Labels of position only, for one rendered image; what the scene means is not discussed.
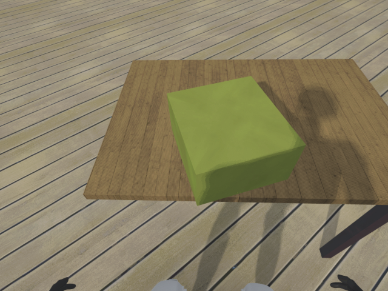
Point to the table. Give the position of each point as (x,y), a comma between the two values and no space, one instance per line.
(330,104)

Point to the carton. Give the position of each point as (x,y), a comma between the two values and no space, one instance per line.
(231,138)

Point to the robot right hand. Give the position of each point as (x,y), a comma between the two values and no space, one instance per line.
(346,284)

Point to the robot left hand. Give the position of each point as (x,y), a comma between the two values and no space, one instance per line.
(62,285)

